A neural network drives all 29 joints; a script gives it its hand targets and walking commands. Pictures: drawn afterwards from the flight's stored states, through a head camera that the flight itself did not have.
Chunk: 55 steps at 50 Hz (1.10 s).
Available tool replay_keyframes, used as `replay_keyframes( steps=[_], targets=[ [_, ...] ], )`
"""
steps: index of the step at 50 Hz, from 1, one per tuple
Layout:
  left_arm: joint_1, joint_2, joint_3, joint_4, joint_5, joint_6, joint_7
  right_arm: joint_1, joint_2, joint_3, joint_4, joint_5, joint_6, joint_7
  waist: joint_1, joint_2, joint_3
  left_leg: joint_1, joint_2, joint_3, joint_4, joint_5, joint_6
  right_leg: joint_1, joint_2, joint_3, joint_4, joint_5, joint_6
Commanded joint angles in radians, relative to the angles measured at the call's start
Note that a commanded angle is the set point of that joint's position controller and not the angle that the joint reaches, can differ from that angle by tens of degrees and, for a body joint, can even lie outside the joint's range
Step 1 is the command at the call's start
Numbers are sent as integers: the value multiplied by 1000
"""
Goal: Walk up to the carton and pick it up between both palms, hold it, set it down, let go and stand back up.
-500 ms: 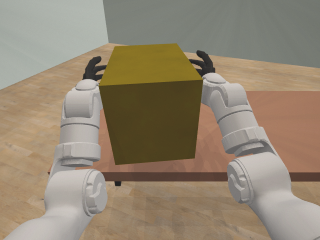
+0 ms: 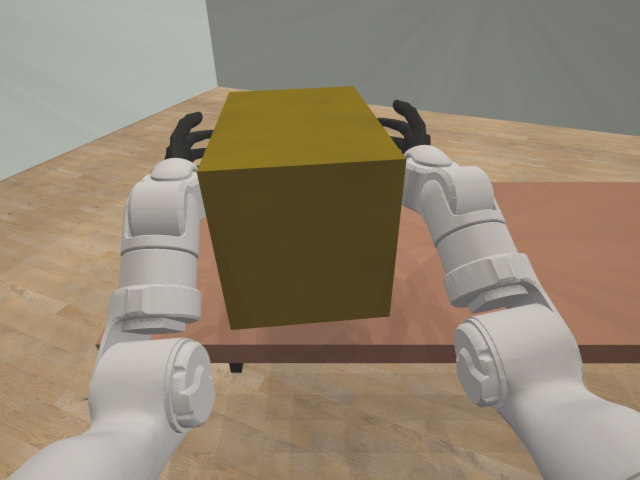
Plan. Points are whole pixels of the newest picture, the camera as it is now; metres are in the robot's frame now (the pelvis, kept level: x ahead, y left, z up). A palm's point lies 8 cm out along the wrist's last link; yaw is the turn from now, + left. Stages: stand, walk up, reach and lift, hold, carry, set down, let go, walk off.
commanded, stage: hold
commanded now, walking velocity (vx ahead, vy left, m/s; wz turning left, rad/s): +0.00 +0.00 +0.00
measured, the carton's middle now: (300, 191) +0.40 +0.02 +0.24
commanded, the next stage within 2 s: set down in 0.24 s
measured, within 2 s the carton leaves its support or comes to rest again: neither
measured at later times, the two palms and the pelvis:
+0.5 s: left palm (171, 167) +0.37 +0.16 +0.29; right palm (406, 150) +0.38 -0.10 +0.30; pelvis +0.00 +0.00 +0.00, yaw +0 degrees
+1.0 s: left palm (183, 202) +0.41 +0.18 +0.22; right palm (383, 192) +0.42 -0.09 +0.22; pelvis +0.00 +0.00 +0.00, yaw +0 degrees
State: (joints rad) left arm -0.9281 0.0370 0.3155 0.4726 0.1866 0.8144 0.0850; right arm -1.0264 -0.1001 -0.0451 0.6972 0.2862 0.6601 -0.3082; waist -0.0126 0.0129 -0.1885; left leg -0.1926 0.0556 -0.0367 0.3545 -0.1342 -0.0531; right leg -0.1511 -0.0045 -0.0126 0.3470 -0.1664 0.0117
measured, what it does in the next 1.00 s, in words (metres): stands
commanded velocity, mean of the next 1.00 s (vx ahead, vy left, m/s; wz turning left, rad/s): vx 0.00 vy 0.00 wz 0.00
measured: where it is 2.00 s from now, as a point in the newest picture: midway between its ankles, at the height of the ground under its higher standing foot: outside the picture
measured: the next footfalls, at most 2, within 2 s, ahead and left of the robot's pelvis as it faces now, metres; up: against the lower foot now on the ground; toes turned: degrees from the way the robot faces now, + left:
none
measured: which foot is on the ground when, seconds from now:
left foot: down 0.00-1.00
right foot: down 0.00-1.00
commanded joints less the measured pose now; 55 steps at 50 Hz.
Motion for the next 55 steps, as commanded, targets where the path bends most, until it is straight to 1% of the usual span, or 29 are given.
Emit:
replay_keyframes(
  steps=[1,2,5,6,7,8,12,13,14,15,19,21,22,23,25,26,28,31,33,34,38,41,43,45,47,48,51,53,55],
  targets=[
    [-866,-664,-391,-225,-189,-53,-155,-867,694,279,-272,249,-17,83,-119,12,-324,155,-99,-2,11,56,7,119,91,4,-85,134,47],
    [-855,-676,-390,-213,-178,-48,-156,-873,695,289,-272,248,-20,85,-102,18,-317,140,-97,-7,8,40,7,132,91,4,-87,119,46],
    [-869,-667,-384,-187,-180,-48,-161,-842,677,250,-207,221,-13,87,-122,31,-295,147,-100,1,-2,19,6,99,89,7,-92,76,46],
    [-856,-649,-350,-162,-158,-49,-166,-849,688,246,-203,214,-12,87,-96,-7,-266,135,-97,2,-10,-3,17,105,87,1,-98,59,46],
    [-844,-690,-401,-236,-183,-54,-161,-862,708,287,-297,244,-29,89,-97,27,-370,161,-101,-1,1,69,6,140,96,-2,-83,135,42],
    [-839,-638,-349,-173,-155,-46,-163,-842,676,274,-220,241,-1,88,-100,3,-267,137,-101,3,-9,29,11,128,88,0,-90,105,53],
    [-828,-671,-381,-206,-180,-51,-168,-855,684,285,-276,243,-16,77,-116,1,-321,161,-95,-1,9,74,5,136,92,1,-83,156,52],
    [-864,-659,-411,-260,-179,-39,-169,-807,767,329,-268,259,-5,72,-128,-55,-362,240,-120,3,13,151,10,163,96,-19,-89,209,49],
    [-856,-653,-413,-262,-178,-41,-174,-818,752,315,-289,257,-10,68,-153,-45,-353,261,-119,0,28,172,6,149,95,-19,-83,225,48],
    [-868,-682,-437,-299,-196,-50,-172,-864,766,325,-355,255,-31,68,-144,-43,-413,282,-120,1,42,202,-2,173,102,-16,-79,241,46],
    [-896,-657,-380,-240,-174,-68,-179,-876,732,265,-281,224,-46,71,-142,-30,-340,241,-121,8,20,120,11,122,90,-10,-83,178,51],
    [-917,-655,-320,-177,-144,-101,-194,-903,711,198,-197,154,-93,89,-142,-6,-286,216,-121,17,-3,55,-3,112,87,-16,-99,87,42],
    [-935,-647,-300,-170,-123,-114,-190,-938,720,204,-194,148,-113,98,-104,-6,-297,221,-123,31,-14,21,7,107,84,-12,-98,58,49],
    [-944,-643,-287,-141,-108,-130,-192,-908,697,144,-89,112,-122,109,-133,20,-252,203,-121,31,-39,-23,5,73,79,-21,-116,-2,42],
    [-908,-633,-235,-21,-80,-168,-213,-955,672,88,-96,46,-197,125,-118,12,-217,190,-119,44,-51,-41,9,78,72,-25,-128,-37,38],
    [-898,-603,-205,40,-53,-185,-229,-894,658,43,13,5,-214,130,-116,32,-150,196,-118,49,-64,-76,12,60,62,-15,-147,-99,29],
    [-815,-559,-104,156,27,-205,-255,-860,643,-28,77,-77,-258,154,-107,-10,-92,181,-118,70,-89,-125,27,73,63,-41,-151,-154,34],
    [-770,-496,-52,208,75,-235,-263,-840,576,-100,153,-163,-335,176,-84,-1,-113,195,-122,89,-119,-108,34,104,63,-53,-151,-128,33],
    [-724,-483,-69,170,73,-262,-264,-774,571,-80,169,-172,-372,174,-92,-44,-150,264,-121,96,-90,13,25,165,70,-66,-135,20,50],
    [-712,-510,-103,161,74,-271,-260,-769,565,-67,156,-173,-397,180,-111,-27,-168,269,-119,95,-87,37,18,184,73,-74,-122,54,46],
    [-690,-545,-172,90,47,-306,-238,-791,564,-6,76,-165,-481,186,-105,-14,-293,340,-120,103,-34,198,-1,223,85,-83,-112,185,48],
    [-741,-614,-313,-31,-7,-341,-193,-802,570,68,26,-131,-529,198,-99,75,-424,443,-105,88,16,360,-44,181,102,-105,-97,241,36],
    [-804,-698,-434,-121,-57,-362,-164,-823,555,68,2,-117,-557,195,-143,136,-483,529,-88,58,57,469,-71,106,112,-122,-104,227,27],
    [-797,-712,-475,-131,-90,-377,-141,-844,578,142,-43,-84,-565,203,-121,142,-493,539,-82,63,79,517,-76,78,109,-113,-105,241,17],
    [-773,-710,-459,-122,-80,-373,-131,-869,606,164,-93,-74,-566,204,-91,131,-514,486,-88,62,69,452,-70,120,105,-104,-107,234,20],
    [-774,-721,-478,-123,-94,-373,-125,-840,607,162,-51,-71,-558,201,-110,131,-468,471,-84,57,56,425,-65,116,96,-97,-109,230,22],
    [-798,-694,-445,-61,-76,-370,-129,-849,625,137,-35,-84,-553,201,-95,96,-426,384,-99,73,28,291,-44,112,84,-80,-118,181,30],
    [-804,-661,-416,-33,-71,-376,-132,-875,653,154,-45,-82,-549,208,-56,41,-432,358,-102,78,5,215,-17,122,78,-78,-113,153,37],
    [-775,-654,-366,48,-52,-376,-147,-868,649,131,-46,-117,-550,201,-54,-9,-366,301,-100,86,-10,162,-1,134,70,-74,-120,134,47]
  ],
)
